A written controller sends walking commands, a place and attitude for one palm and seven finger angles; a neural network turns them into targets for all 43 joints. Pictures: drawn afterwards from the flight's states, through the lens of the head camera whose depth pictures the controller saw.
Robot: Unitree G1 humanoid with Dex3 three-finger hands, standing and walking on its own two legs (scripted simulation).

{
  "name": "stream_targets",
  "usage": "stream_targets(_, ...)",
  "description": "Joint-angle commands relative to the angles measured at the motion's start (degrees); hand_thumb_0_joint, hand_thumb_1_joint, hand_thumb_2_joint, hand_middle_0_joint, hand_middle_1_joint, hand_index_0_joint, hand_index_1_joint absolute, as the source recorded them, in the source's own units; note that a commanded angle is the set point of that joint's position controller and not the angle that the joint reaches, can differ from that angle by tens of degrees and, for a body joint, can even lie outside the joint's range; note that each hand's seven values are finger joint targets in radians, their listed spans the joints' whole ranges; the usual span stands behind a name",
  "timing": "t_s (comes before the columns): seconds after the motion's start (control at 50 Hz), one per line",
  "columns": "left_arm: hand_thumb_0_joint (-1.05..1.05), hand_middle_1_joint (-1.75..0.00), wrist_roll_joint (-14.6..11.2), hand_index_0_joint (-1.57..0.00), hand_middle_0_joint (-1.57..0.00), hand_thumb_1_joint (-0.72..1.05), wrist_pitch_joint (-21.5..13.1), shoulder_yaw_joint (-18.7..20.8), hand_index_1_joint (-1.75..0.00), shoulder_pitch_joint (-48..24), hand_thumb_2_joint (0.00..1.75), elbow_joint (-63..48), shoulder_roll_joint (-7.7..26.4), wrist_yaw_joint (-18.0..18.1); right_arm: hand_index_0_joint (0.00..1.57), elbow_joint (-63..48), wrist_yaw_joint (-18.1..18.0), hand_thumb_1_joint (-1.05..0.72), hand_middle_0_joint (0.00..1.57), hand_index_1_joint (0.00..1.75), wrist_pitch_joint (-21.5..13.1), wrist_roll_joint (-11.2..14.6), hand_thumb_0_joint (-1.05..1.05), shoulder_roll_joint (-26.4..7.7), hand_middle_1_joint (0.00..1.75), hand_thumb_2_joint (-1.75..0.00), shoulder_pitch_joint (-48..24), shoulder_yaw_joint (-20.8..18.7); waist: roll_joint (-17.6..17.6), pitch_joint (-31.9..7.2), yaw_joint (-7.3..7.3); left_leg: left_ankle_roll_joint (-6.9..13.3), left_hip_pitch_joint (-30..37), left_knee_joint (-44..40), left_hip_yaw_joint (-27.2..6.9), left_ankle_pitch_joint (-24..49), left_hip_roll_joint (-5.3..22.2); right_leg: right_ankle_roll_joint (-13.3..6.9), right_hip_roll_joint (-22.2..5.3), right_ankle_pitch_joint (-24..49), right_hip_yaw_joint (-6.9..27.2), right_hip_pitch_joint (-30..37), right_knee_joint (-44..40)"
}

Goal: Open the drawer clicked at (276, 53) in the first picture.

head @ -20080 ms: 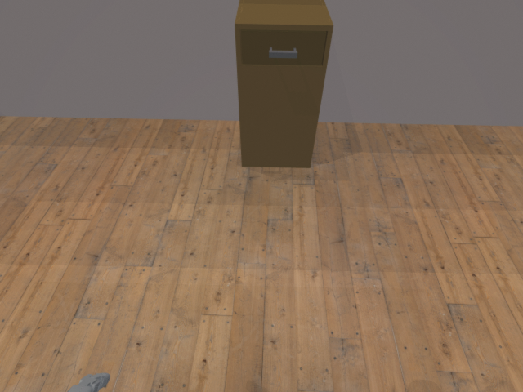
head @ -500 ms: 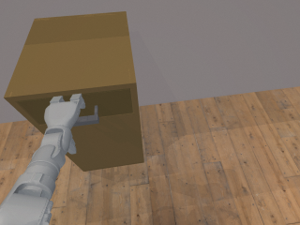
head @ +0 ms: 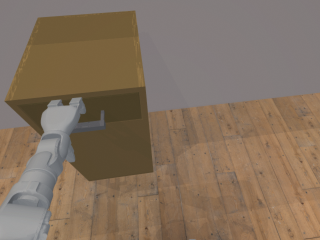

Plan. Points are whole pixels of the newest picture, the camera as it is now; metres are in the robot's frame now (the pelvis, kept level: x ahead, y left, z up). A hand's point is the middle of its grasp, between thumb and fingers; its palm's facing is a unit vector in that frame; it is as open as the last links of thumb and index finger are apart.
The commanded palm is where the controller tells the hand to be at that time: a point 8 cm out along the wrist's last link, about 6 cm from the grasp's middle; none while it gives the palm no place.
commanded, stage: move the hooked fingers above the handle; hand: left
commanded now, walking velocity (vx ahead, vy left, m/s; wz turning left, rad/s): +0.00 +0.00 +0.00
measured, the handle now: (86, 121) +0.47 +0.25 -0.06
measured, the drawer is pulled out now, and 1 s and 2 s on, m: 0.00 0.00 0.00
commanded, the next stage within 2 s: lower the fingers behind the handle in 0.08 s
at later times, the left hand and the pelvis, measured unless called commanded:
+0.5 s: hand (70, 132) +0.40 +0.27 -0.02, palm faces -0.13 -0.01 -0.99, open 13.9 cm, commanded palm +0.40 +0.25 +0.03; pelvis -0.01 +0.00 -0.01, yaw -1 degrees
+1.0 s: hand (85, 128) +0.43 +0.24 -0.04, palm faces -0.04 -0.01 -1.00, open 13.7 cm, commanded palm +0.41 +0.25 +0.00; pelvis -0.02 +0.01 -0.02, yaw -1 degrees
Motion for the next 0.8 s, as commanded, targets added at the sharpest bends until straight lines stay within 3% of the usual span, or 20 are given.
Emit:
stream_targets(0.0,0.0,-1.2,0.3,-0.3,-0.3,-0.5,-4.9,-1.1,-1.2,-28.9,0.3,-13.8,4.7,3.1,0.2,-3.2,-0.9,-0.9,0.2,0.3,-2.0,-0.2,0.0,-7.6,0.3,-0.9,4.3,-3.3,2.1,-17.3,-4.79,1.7,12.7,-1.8,2.2,20.7,-0.1,-2.5,0.8,14.6,-2.8,3.5,-2.9)
stream_targets(0.1,0.0,-1.2,2.8,-0.3,-0.3,-0.5,-2.4,11.1,-1.2,-28.8,0.3,-10.9,17.3,9.8,0.2,-2.4,0.4,-0.9,0.2,0.3,-1.0,-1.2,0.0,-8.6,0.3,-0.9,3.6,-2.6,4.6,-22.5,-0.33,1.1,8.6,-0.8,2.3,24.0,-0.8,-3.2,0.9,17.2,-3.1,6.0,1.0)
stream_targets(0.16,0.0,-1.2,3.1,-0.3,-0.3,-0.5,2.4,12.1,-1.2,-23.7,0.3,-8.0,17.9,11.9,0.2,-3.7,1.5,-0.9,0.2,0.3,-0.3,-1.3,0.0,-8.2,0.3,-0.9,2.0,-2.0,4.7,-24.3,1.8,0.8,6.9,-0.9,3.6,26.3,-1.0,-3.0,1.0,20.8,-3.2,9.5,1.9)
stream_targets(0.18,0.0,-1.2,2.7,-0.3,-0.3,-0.5,4.2,10.0,-1.2,-21.8,0.3,-5.8,15.0,11.7,0.2,-4.0,1.7,-0.9,0.2,0.3,-0.2,-1.3,0.0,-8.1,0.3,-0.9,2.2,-2.1,3.1,-24.3,1.38,0.9,6.4,-0.9,4.3,26.2,-1.0,-2.8,1.1,22.1,-3.2,10.8,1.7)
stream_targets(0.24,0.0,-1.2,1.8,-0.3,-0.3,-0.5,7.5,9.8,-1.2,-20.0,0.3,-3.2,15.5,10.7,0.2,-4.3,1.6,-0.9,0.2,0.3,0.5,-0.7,0.0,-8.7,0.3,-0.9,2.0,-1.9,-2.8,-22.8,0.96,1.3,3.8,-1.9,5.1,23.0,-1.0,-2.0,0.8,22.7,-2.5,13.9,0.2)
stream_targets(0.26,0.0,-1.2,1.7,-0.3,-0.3,-0.5,7.8,9.6,-1.2,-21.4,0.3,-4.0,16.1,10.2,0.2,-4.8,1.4,-0.9,0.2,0.3,0.5,-0.5,0.0,-8.7,0.3,-0.9,1.8,-1.9,-3.4,-23.3,0.78,1.5,3.4,-2.4,5.0,22.1,-1.0,-1.8,0.7,22.7,-2.1,14.6,-0.4)
stream_targets(0.28,0.0,-1.2,1.1,-0.3,-0.3,-0.5,8.0,8.2,-1.2,-20.4,0.3,-3.3,14.3,9.5,0.2,-4.8,1.3,-0.9,0.2,0.3,0.5,-0.3,0.0,-8.7,0.3,-0.9,2.0,-2.0,-4.3,-22.1,0.29,1.7,3.4,-2.7,5.2,20.8,-1.1,-1.7,0.6,22.1,-2.0,15.1,-1.1)
stream_targets(0.32,0.0,-1.2,0.6,-0.3,-0.3,-0.5,7.1,8.9,-1.2,-21.6,0.3,-3.7,16.0,7.5,0.2,-4.5,0.6,-0.9,0.2,0.3,0.5,0.0,0.0,-9.0,0.3,-0.9,2.0,-2.0,-4.9,-23.1,-0.22,2.0,3.6,-3.0,5.2,19.6,-0.9,-1.3,0.2,22.0,-1.2,15.8,-1.9)
stream_targets(0.34,0.0,-1.2,0.3,-0.3,-0.3,-0.5,6.4,8.1,-1.2,-20.7,0.3,-3.2,15.3,6.3,0.2,-4.6,0.3,-0.9,0.2,0.3,0.4,0.0,0.0,-9.2,0.3,-0.9,2.5,-2.0,-5.3,-21.3,-0.61,2.2,3.3,-2.8,5.2,18.9,-0.9,-1.3,0.2,21.8,-1.2,15.4,-1.9)
stream_targets(0.38,0.0,-1.2,0.8,-0.3,-0.3,-0.5,3.7,5.5,-1.2,-20.7,0.3,-4.2,12.2,4.3,0.2,-4.6,-0.2,-0.9,0.2,0.3,-0.1,0.0,0.0,-9.0,0.3,-0.9,2.9,-2.3,-3.8,-19.8,-1.72,2.3,4.5,-2.7,4.9,18.0,-0.7,-1.5,0.3,19.6,-1.4,12.3,-2.4)
stream_targets(0.4,0.0,-1.2,0.8,-0.3,-0.3,-0.5,1.9,2.7,-1.2,-22.6,0.3,-5.4,9.0,3.5,0.2,-4.7,-0.4,-0.9,0.2,0.3,-0.5,0.0,0.0,-8.6,0.3,-0.9,3.3,-2.5,-2.5,-18.8,-3.05,2.3,5.6,-2.5,4.6,17.8,-0.5,-1.6,0.3,18.5,-1.5,10.2,-2.8)
stream_targets(0.46,0.0,-1.2,1.8,-0.3,-0.3,-0.5,-3.0,3.3,-1.2,-23.6,0.3,-6.3,10.1,2.8,0.2,-3.7,-0.9,-0.9,0.2,0.3,-1.0,-0.2,0.0,-8.5,0.3,-0.9,4.2,-2.7,-0.4,-17.4,-3.27,2.2,5.5,-0.8,3.7,16.3,-0.4,-2.0,0.6,14.4,-1.7,4.7,-1.8)
stream_targets(0.5,0.0,-1.2,1.8,-0.3,-0.3,-0.5,-5.6,1.6,-1.2,-26.6,0.3,-8.0,7.6,3.4,0.2,-3.2,-0.9,-0.9,0.2,0.3,-1.6,-0.4,0.0,-8.0,0.3,-0.9,4.7,-3.0,1.7,-17.1,-4.29,2.0,6.0,0.4,2.9,16.1,-0.2,-2.4,0.7,12.3,-2.2,1.1,-0.6)
stream_targets(0.58,0.0,-1.2,3.4,-0.3,-0.3,-0.5,-7.4,6.6,-1.2,-28.7,0.3,-8.0,12.4,8.3,0.2,-1.8,-0.1,-0.9,0.2,0.3,-1.8,-1.3,0.0,-8.3,0.3,-0.9,5.3,-3.3,5.3,-21.4,-3.14,1.4,4.5,3.8,1.9,17.4,-0.2,-2.9,1.0,10.9,-2.8,-3.7,3.4)
stream_targets(0.62,0.0,-1.2,4.0,-0.3,-0.3,-0.5,-6.3,9.2,-1.2,-28.9,0.3,-6.7,14.8,11.1,0.2,-1.5,0.4,-0.9,0.2,0.3,-1.7,-1.8,0.0,-8.6,0.3,-0.9,5.4,-3.2,4.4,-24.8,-2.64,1.1,3.6,5.1,1.4,19.5,-0.3,-2.8,1.2,12.1,-3.1,-3.9,5.4)
stream_targets(0.64,0.0,-1.2,3.6,-0.3,-0.3,-0.5,-5.1,9.4,-1.2,-28.2,0.3,-5.1,14.6,12.3,0.2,-1.2,0.8,-0.9,0.2,0.3,-1.6,-2.1,0.0,-8.8,0.3,-0.9,5.3,-3.0,4.9,-24.4,-2.29,0.9,2.5,5.6,1.8,20.0,-0.4,-2.9,1.2,12.7,-3.3,-4.1,6.1)
stream_targets(0.66,0.0,-1.2,3.8,-0.3,-0.3,-0.5,-4.1,9.8,-1.2,-30.0,0.3,-5.4,15.0,13.5,0.2,-1.3,1.1,-0.9,0.2,0.3,-1.6,-2.2,0.0,-8.8,0.3,-0.9,5.2,-3.1,4.4,-26.2,-2.69,1.0,2.0,6.1,1.9,20.5,-0.4,-2.6,1.2,13.5,-3.3,-3.9,6.3)
stream_targets(0.72,0.0,-1.2,3.7,-0.3,-0.3,-0.5,0.5,12.0,-1.2,-27.0,0.3,-2.6,17.7,14.8,0.2,-1.3,1.9,-0.9,0.2,0.3,-0.7,-2.4,0.0,-9.4,0.3,-0.9,5.2,-2.9,5.2,-31.0,-1.01,0.8,2.2,6.8,2.7,24.5,-0.6,-2.5,1.3,18.2,-3.2,-0.2,7.8)
stream_targets(0.76,0.0,-1.2,3.5,-0.3,-0.3,-0.5,3.9,9.8,-1.2,-26.9,0.3,-1.0,15.6,14.7,0.2,-1.5,2.1,-0.9,0.2,0.3,0.1,-2.1,0.0,-9.5,0.3,-0.9,5.2,-2.8,3.4,-30.1,-1.88,0.8,1.9,6.3,3.3,24.8,-0.6,-2.2,1.3,19.7,-3.3,1.1,6.9)
stream_targets(0.78,0.0,-1.2,3.3,-0.3,-0.3,-0.5,5.6,8.0,-1.2,-27.6,0.3,0.9,14.0,14.4,0.2,-1.2,2.1,-0.9,0.2,0.3,0.3,-2.0,0.0,-9.6,0.3,-0.9,5.2,-2.7,1.5,-27.2,-2.89,1.1,0.9,5.8,3.6,22.9,-0.4,-2.0,1.4,18.8,-3.5,1.1,6.0)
